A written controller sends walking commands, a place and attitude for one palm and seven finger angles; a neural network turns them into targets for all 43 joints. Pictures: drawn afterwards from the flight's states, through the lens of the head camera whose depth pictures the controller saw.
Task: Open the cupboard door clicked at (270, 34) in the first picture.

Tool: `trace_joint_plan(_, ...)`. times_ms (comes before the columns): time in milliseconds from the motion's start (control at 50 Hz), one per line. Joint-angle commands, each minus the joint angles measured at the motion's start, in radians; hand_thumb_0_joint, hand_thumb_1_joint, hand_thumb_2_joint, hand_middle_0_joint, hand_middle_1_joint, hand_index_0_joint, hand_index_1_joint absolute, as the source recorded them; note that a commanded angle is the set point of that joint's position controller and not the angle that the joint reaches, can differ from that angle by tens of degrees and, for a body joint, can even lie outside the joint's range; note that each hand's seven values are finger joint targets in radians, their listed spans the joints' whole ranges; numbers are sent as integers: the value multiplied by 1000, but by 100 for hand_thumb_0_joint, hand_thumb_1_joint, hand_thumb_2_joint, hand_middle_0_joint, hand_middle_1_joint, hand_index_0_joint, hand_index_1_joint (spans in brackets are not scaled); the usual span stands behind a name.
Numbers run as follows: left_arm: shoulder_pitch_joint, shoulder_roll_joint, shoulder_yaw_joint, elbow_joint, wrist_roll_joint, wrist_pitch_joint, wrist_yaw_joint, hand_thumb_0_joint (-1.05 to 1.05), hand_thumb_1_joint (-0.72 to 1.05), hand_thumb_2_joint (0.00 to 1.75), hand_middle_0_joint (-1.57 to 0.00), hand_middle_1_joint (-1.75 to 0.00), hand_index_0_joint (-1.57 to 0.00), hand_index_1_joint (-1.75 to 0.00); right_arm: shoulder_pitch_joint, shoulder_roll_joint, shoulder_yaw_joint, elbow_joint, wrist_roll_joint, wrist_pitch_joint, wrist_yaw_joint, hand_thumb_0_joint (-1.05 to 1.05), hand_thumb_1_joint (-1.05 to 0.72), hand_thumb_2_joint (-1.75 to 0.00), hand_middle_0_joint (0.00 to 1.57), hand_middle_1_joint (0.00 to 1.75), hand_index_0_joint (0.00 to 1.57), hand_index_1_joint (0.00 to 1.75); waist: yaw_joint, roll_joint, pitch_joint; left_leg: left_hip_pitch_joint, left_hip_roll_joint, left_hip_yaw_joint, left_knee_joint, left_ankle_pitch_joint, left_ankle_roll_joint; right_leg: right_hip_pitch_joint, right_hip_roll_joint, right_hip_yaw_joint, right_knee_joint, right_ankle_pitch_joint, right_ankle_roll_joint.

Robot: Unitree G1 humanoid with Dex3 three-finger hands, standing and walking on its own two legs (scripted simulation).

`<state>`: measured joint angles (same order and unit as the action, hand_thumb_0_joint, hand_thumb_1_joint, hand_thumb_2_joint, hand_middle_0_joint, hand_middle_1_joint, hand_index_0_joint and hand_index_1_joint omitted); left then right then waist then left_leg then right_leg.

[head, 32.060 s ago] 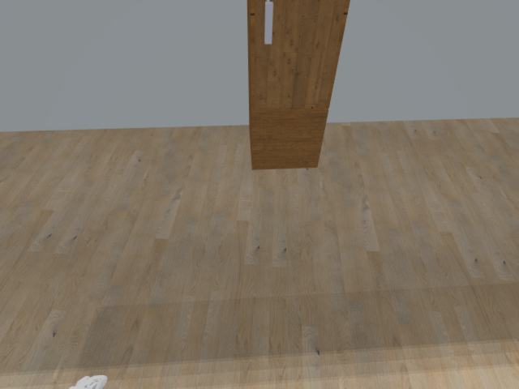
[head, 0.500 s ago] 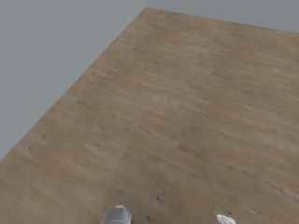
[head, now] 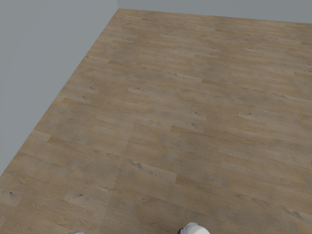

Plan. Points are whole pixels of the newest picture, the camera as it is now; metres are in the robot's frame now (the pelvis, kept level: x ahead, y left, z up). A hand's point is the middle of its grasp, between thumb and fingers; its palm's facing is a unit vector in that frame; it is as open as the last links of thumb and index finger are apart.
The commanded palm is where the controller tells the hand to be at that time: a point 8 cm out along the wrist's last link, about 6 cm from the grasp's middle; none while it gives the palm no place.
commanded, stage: turn to face it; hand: left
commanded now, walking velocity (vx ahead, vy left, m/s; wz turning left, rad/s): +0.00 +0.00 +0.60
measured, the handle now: out of the picture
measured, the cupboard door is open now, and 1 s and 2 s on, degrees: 52 52 52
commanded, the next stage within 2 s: none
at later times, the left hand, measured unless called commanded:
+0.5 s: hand (93, 219) +0.19 +0.21 -0.20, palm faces +0.24 -0.95 -0.19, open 7.3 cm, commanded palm none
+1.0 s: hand (109, 221) +0.18 +0.15 -0.15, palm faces +0.49 -0.82 -0.30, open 7.4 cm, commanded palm none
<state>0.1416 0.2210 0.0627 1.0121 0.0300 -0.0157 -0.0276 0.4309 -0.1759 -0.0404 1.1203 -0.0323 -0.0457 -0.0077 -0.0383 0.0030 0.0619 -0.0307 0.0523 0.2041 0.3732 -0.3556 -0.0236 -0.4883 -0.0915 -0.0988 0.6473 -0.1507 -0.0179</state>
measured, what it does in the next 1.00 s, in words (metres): walks ahead, turning left: right foot, then left foot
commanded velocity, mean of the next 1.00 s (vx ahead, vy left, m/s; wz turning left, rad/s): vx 0.00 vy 0.00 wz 0.60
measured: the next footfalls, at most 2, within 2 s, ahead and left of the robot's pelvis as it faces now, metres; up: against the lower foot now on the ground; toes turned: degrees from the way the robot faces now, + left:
right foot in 0.04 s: +0.14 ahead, -0.12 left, +0.00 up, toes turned -8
left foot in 0.42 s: +0.24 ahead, +0.11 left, +0.00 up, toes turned +20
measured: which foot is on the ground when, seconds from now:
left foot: down 0.00-0.04, up 0.06-0.40, down 0.42-0.86, up 0.88-1.00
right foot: up 0.00-0.02, down 0.04-0.42, up 0.44-0.84, down 0.86-1.00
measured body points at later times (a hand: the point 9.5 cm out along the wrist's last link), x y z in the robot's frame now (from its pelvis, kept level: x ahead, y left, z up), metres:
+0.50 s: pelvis +0.16 +0.00 -0.02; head +0.19 +0.04 +0.42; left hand +0.18 +0.26 -0.18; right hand +0.31 -0.23 -0.14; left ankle +0.20 +0.10 -0.74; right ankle +0.10 -0.13 -0.68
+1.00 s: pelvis +0.22 -0.07 +0.00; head +0.28 -0.07 +0.45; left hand +0.15 +0.19 -0.12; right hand +0.41 -0.26 -0.16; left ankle +0.15 +0.06 -0.65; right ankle +0.24 -0.17 -0.74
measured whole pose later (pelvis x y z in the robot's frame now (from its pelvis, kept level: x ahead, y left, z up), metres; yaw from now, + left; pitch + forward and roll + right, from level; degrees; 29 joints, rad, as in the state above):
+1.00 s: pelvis +0.22 -0.07 +0.00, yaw +32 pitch +2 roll +2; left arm 0.21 0.19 0.03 0.89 0.02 0.01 0.03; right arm 0.17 -0.26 -0.10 0.94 -0.02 0.08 0.02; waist -0.02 0.03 0.08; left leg -0.58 -0.01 -0.01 1.12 -0.42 -0.06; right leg -0.22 -0.07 -0.11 0.53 -0.34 -0.02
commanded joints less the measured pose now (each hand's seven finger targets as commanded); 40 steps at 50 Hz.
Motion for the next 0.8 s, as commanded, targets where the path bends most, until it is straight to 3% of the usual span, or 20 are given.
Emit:
trace_joint_plan(0,256,101,17,34,2,-51,10,0,90,90,-20,-30,-20,-30,33,-104,-5,-31,20,-21,-7,0,-90,-90,20,30,20,30,136,-60,-138,-279,137,-54,302,478,59,583,-43,87,-128,211,-56)
trace_joint_plan(20,386,211,46,69,3,-61,26,0,90,90,-20,-30,-20,-30,73,-50,1,-55,37,-22,-3,0,-90,-90,20,30,20,30,158,-321,-266,-492,-22,-4,611,-86,9,800,-336,408,-201,461,-161)
trace_joint_plan(40,387,227,34,69,-20,-59,31,0,90,90,-20,-30,-20,-30,48,-77,-3,-61,40,-7,-12,0,-90,-90,20,30,20,30,149,-274,-312,-484,-1,-140,779,-303,10,739,-415,419,-260,544,-208)
trace_joint_plan(60,303,175,24,55,-20,-58,42,0,90,90,-20,-30,-20,-30,-17,-59,-1,-69,39,-4,-14,0,-90,-90,20,30,20,30,130,-233,-234,-543,27,-189,836,-235,5,689,-359,327,-250,674,-189)
trace_joint_plan(100,215,120,7,19,-20,-50,52,0,90,90,-20,-30,-20,-30,-82,-53,-3,-75,37,7,-14,0,-90,-90,20,30,20,30,99,-158,-164,-557,61,-200,852,-138,-11,566,-321,181,-242,794,-162)
trace_joint_plan(180,98,76,-4,-19,-17,-47,54,0,90,90,-20,-30,-20,-30,-66,-3,3,-67,25,49,1,0,-90,-90,20,30,20,30,20,-128,-88,-467,66,-144,696,-31,-31,362,-263,-17,-305,661,-109)
trace_joint_plan(240,63,69,13,-46,-8,-39,54,0,90,90,-20,-30,-20,-30,-84,11,-2,-94,20,62,14,0,-90,-90,20,30,20,30,1,-144,-64,-440,50,-91,544,39,-33,328,-233,-99,-292,556,-84)
trace_joint_plan(320,56,111,28,-63,-4,-25,55,0,90,90,-20,-30,-20,-30,-178,-26,-11,-164,17,59,26,0,-90,-90,20,30,20,30,18,-162,-58,-393,34,-73,361,59,-14,353,-260,-104,-201,491,-69)
trace_joint_plan(360,43,131,33,-81,-12,-17,51,0,90,90,-20,-30,-20,-30,-117,-84,-25,-167,8,57,27,0,-90,-90,20,30,20,30,-27,-96,-97,-246,-7,-52,225,185,3,323,-237,-140,-45,428,-31)
trace_joint_plan(380,43,119,31,-99,-17,-10,49,0,90,90,-20,-30,-20,-30,-39,-153,-42,-161,2,50,24,0,-90,-90,20,30,20,30,-66,66,-158,-100,53,-156,137,429,41,226,-184,-158,142,239,16)
trace_joint_plan(400,48,58,18,-140,-32,-2,41,0,90,90,-20,-30,-20,-30,10,-272,-68,-170,-5,41,15,0,-90,-90,20,30,20,30,-78,382,-196,20,343,-578,54,861,208,-37,-13,-143,428,-485,102)
trace_joint_plan(420,-10,84,8,-174,-21,13,47,0,90,90,-20,-30,-20,-30,26,-303,-68,-163,7,50,1,0,-90,-90,20,30,20,30,-92,290,-225,7,403,-660,32,850,284,-67,14,38,583,-562,87)
trace_joint_plan(440,-21,79,14,-201,-17,18,48,0,90,90,-20,-30,-20,-30,-40,-311,-72,-188,4,51,-1,0,-90,-90,20,30,20,30,-57,181,-177,-93,407,-626,-4,547,292,-73,-8,85,624,-521,78)
trace_joint_plan(460,-46,73,21,-190,-10,20,48,0,90,90,-20,-30,-20,-30,-108,-275,-67,-218,4,47,-7,0,-90,-90,20,30,20,30,-38,188,-146,-162,347,-651,-38,415,258,-121,-12,90,644,-442,86)
trace_joint_plan(480,-35,84,25,-172,-7,26,46,0,90,90,-20,-30,-20,-30,-167,-262,-60,-238,5,48,-11,0,-90,-90,20,30,20,30,-12,213,-126,-210,310,-602,-55,327,225,-119,-19,113,651,-368,92)
trace_joint_plan(500,-19,92,28,-163,-6,31,41,0,90,90,-20,-30,-20,-30,-203,-246,-54,-251,6,46,-12,0,-90,-90,20,30,20,30,4,175,-103,-245,272,-545,-65,288,200,-100,-16,121,636,-305,95)
trace_joint_plan(560,47,77,28,-147,-8,39,33,0,90,90,-20,-30,-20,-30,-242,-248,-55,-268,8,38,-10,0,-90,-90,20,30,20,30,36,107,-154,-227,199,-438,-57,266,163,-46,0,105,526,-234,103)
trace_joint_plan(700,-4,74,16,-194,-13,39,38,0,90,90,-20,-30,-20,-30,-215,-272,-79,-261,5,57,1,0,-90,-90,20,30,20,30,4,144,-170,-187,173,-501,-33,249,176,38,54,82,210,-288,98)
trace_joint_plan(740,24,80,16,-193,-17,35,40,0,90,90,-20,-30,-20,-30,-234,-271,-84,-270,5,65,3,0,-90,-90,20,30,20,30,10,171,-169,-221,158,-525,-13,279,170,117,79,72,106,-285,89)
trace_joint_plan(780,93,94,23,-175,-21,31,43,0,90,90,-20,-30,-20,-30,-273,-268,-88,-282,11,73,4,0,-90,-90,20,30,20,30,44,167,-162,-306,125,-527,17,240,146,251,95,60,-51,-200,79)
